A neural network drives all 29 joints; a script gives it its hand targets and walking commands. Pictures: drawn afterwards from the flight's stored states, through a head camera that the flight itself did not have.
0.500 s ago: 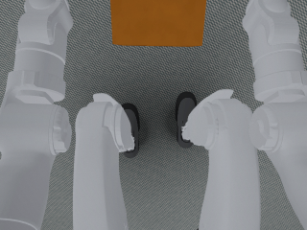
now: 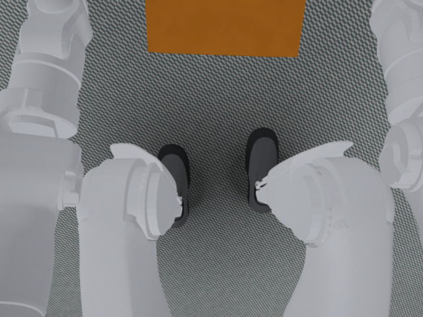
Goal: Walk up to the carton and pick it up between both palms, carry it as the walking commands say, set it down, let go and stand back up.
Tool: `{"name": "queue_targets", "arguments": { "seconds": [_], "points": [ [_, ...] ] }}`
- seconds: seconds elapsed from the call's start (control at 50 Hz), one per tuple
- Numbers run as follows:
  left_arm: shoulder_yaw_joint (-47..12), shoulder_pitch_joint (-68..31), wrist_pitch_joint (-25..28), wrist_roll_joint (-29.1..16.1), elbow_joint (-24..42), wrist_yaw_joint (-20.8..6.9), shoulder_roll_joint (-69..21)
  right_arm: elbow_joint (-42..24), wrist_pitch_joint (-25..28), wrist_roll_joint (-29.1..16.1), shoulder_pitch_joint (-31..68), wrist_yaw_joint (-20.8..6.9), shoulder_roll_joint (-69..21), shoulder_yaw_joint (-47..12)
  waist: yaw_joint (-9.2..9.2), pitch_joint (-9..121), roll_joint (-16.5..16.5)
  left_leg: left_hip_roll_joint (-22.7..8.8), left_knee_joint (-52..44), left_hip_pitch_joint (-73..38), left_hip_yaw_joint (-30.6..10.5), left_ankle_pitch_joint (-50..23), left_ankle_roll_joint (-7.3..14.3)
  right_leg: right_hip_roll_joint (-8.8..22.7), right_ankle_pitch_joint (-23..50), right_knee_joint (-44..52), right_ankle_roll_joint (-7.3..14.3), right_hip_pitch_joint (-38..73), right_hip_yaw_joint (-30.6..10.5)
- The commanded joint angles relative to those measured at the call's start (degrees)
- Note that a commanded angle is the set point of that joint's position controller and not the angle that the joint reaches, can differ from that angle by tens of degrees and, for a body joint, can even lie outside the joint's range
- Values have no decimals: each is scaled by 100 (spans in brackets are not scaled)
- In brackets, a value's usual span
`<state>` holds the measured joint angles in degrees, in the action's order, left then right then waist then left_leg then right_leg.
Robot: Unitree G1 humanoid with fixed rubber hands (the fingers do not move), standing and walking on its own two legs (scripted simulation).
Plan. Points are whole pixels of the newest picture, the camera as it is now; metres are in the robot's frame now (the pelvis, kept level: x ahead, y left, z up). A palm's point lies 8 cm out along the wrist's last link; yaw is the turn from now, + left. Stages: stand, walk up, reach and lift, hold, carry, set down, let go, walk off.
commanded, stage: reach and lift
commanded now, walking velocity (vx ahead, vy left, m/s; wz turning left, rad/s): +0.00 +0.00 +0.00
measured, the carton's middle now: out of the picture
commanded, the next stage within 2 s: none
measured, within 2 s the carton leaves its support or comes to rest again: leaves its support in 1.56 s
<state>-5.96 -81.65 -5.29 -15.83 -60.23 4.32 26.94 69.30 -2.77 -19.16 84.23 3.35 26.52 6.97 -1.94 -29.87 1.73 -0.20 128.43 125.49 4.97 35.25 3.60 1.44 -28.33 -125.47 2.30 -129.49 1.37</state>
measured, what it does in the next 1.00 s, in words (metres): stands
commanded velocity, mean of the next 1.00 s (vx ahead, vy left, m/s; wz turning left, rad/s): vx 0.00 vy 0.00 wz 0.00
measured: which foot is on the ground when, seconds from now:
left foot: down 0.00-1.00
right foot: down 0.00-1.00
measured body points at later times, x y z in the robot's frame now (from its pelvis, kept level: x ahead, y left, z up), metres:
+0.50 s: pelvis +0.00 +0.00 -0.01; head +0.38 -0.01 +0.22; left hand +0.55 +0.16 -0.21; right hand +0.54 -0.24 -0.21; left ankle +0.11 +0.10 -0.33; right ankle +0.14 -0.11 -0.33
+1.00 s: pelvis +0.00 +0.00 +0.00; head +0.39 -0.01 +0.22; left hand +0.57 +0.11 -0.21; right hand +0.55 -0.20 -0.21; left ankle +0.11 +0.10 -0.33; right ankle +0.14 -0.11 -0.33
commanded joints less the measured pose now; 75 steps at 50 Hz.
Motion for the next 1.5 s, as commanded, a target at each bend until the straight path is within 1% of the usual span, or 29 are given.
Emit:
{"name": "queue_targets", "arguments": {
  "seconds": [0.0, 0.06, 0.14, 0.2, 0.32, 0.42, 0.44, 0.5, 0.52, 0.54, 0.56, 0.58, 0.6, 0.64, 0.66, 0.7, 0.72, 0.88, 0.94, 1.02, 1.04, 1.06, 1.12, 1.22, 1.28, 1.34, 1.36, 1.4, 1.48],
  "points": [
    [146, -1955, 442, -525, 387, -39, -231, -752, 496, -186, 1072, 70, -116, -375, -141, 8363, -222, 131, -953, -3153, -906, -2892, -300, 61, 2804, 237, -222, 3870, -191],
    [85, -1921, 389, -561, 649, -66, -391, -936, 471, -220, 1023, 125, -279, -439, -181, 8725, -295, 160, -940, -3072, -834, -2707, -334, 19, 2822, 329, -174, 4252, -210],
    [436, -1719, 362, -336, 204, 2, -102, -692, 399, -146, 1095, 189, -349, -440, 128, 8300, -55, 157, -910, -2810, -793, -2332, -278, -48, 2378, 378, -222, 4129, -268],
    [163, -1944, 373, -534, 361, -39, -342, -764, 445, -124, 1185, 177, -414, -415, -136, 8187, -25, 176, -1032, -2789, -901, -2295, -259, -31, 2402, 406, -206, 3917, -178],
    [8, -1953, 362, -492, 234, -23, -704, -1278, 504, -348, 1591, 175, -650, -893, 91, 8528, -41, 174, -913, -2935, -891, -2551, -259, -35, 2668, 332, -205, 4091, -247],
    [-89, -2310, 487, -556, 357, -81, -950, -614, 456, -195, 1369, 129, -1143, -835, -132, 8106, -81, 283, -886, -2723, -850, -2463, -287, -98, 2662, 367, -214, 4057, -255],
    [-216, -2354, 444, -588, 361, -118, -1249, -733, 417, -316, 1612, 78, -1396, -1027, 5, 8108, -94, 262, -914, -2729, -845, -2437, -270, -104, 2545, 441, -215, 4016, -293],
    [-257, -2342, 437, -507, 139, -208, -1555, -644, 444, -218, 1541, -4, -1624, -916, -134, 7925, -166, 298, -889, -2889, -919, -2497, -244, -155, 2465, 365, -199, 3720, -198],
    [-201, -2279, 458, -424, 214, -186, -1605, -774, 500, -288, 1645, 32, -1676, -909, 27, 8103, -241, 328, -780, -2939, -839, -2580, -261, -169, 2524, 350, -182, 3850, -230],
    [-272, -2365, 455, -492, 88, -253, -1864, -589, 500, -110, 1581, -10, -1889, -841, -259, 7927, -130, 374, -868, -2954, -944, -2527, -245, -189, 2450, 385, -200, 3667, -147],
    [-161, -2369, 454, -352, 49, -261, -1800, -559, 462, -179, 1624, -56, -1971, -973, 27, 7762, -164, 324, -870, -2805, -888, -2521, -274, -189, 2479, 379, -229, 3715, -247],
    [-66, -2253, 408, -255, -95, -241, -1802, -445, 476, -107, 1665, -50, -1943, -835, -63, 7693, -133, 357, -945, -2914, -905, -2359, -242, -185, 2243, 388, -235, 3597, -127],
    [95, -2316, 447, -96, -61, -222, -1745, -487, 503, -145, 1820, -50, -1874, -816, 178, 7784, -253, 401, -802, -2871, -806, -2360, -270, -192, 2199, 388, -208, 3631, -229],
    [379, -1712, 438, 50, -445, -145, -1526, -621, 578, 132, 1597, 52, -1563, -662, 13, 7707, 35, 401, -849, -2825, -900, -2457, -260, -243, 2390, 354, -289, 3743, -176],
    [483, -1650, 438, 267, -560, -72, -1275, -444, 563, 41, 1489, 79, -1420, -629, 226, 7526, -135, 381, -894, -2800, -851, -2331, -288, -222, 2234, 359, -297, 3577, -165],
    [522, -1488, 482, 331, -502, 22, -1177, -430, 607, -21, 1455, 142, -1498, -665, 299, 7662, -79, 391, -947, -2816, -838, -2426, -275, -272, 2413, 341, -305, 3768, -176],
    [488, -1456, 471, 316, -789, 30, -1382, -219, 616, 169, 1305, 155, -1442, -680, 113, 7446, -44, 405, -929, -2612, -833, -2327, -296, -270, 2323, 428, -311, 3629, -205],
    [-150, -2322, 725, -79, 75, -10, -2160, -495, 686, -378, 1682, 73, -2807, -1360, 247, 8245, 41, 489, -967, -2912, -835, -2782, -196, -371, 2909, 372, -309, 4154, -278],
    [-104, -1920, 658, 109, -379, -127, -2723, -399, 682, -383, 1758, -91, -3174, -1383, 373, 7685, 34, 511, -912, -2696, -852, -2698, -197, -418, 2757, 334, -312, 3770, -259],
    [-384, -2254, 576, 92, -240, -431, -4085, -502, 623, -347, 2226, -361, -4197, -1552, 147, 7604, -124, 587, -861, -2850, -855, -2682, -237, -507, 2571, 308, -272, 3564, -151],
    [-456, -2385, 564, 132, -86, -504, -4299, -788, 626, -380, 2500, -440, -4531, -1676, 190, 7640, 59, 605, -866, -2923, -883, -2787, -187, -472, 2630, 288, -329, 3528, -107],
    [-541, -2715, 554, 72, 172, -571, -4642, -668, 580, -437, 2618, -520, -4783, -1706, 254, 7609, -153, 632, -896, -2946, -868, -2724, -204, -516, 2549, 257, -251, 3441, -146],
    [-523, -2763, 443, 193, 130, -739, -5015, -854, 504, -332, 2895, -673, -5142, -1649, 192, 7266, 74, 650, -826, -2684, -844, -2578, -143, -538, 2456, 249, -284, 3377, -110],
    [-647, -2823, 313, 175, 208, -971, -5537, -638, 320, -193, 2788, -915, -5685, -1458, -26, 7010, -193, 665, -773, -2840, -759, -2487, -139, -553, 2186, 211, -220, 3044, -54],
    [-584, -3002, 294, 217, 370, -983, -5617, -1062, 313, -292, 3207, -948, -5661, -1600, 133, 7292, -152, 710, -720, -2995, -720, -2659, -150, -592, 2269, 172, -236, 3167, -40],
    [-631, -3121, 268, 124, 584, -1036, -5808, -1289, 283, -333, 3267, -945, -5893, -1718, 111, 7660, -74, 721, -639, -3006, -680, -2682, -127, -626, 2445, 163, -202, 3593, -40],
    [-743, -3042, 241, 12, 585, -1023, -5905, -1460, 285, -302, 3325, -899, -5826, -1706, -163, 8062, 95, 729, -697, -3302, -806, -2825, -118, -595, 2583, 110, -218, 3783, 95],
    [-794, -2947, 219, 48, 651, -978, -5959, -1597, 283, -438, 3390, -884, -5878, -1785, -30, 8434, -185, 729, -737, -3671, -705, -3016, -158, -644, 2619, 138, -210, 3836, 87],
    [-1073, -3519, 232, -187, 1707, -883, -5925, -1967, 183, -625, 3385, -760, -6117, -1987, -26, 9884, -87, 819, -597, -4148, -549, -3413, -202, -704, 3209, 143, -208, 4866, 54]
  ]
}}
